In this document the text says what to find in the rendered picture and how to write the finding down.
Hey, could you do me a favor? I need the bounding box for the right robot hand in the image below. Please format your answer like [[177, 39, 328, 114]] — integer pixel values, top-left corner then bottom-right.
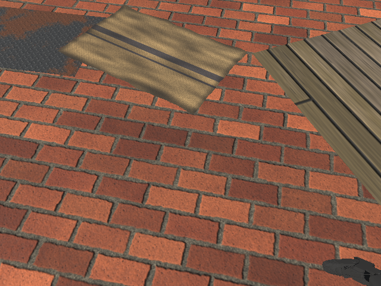
[[322, 257, 381, 286]]

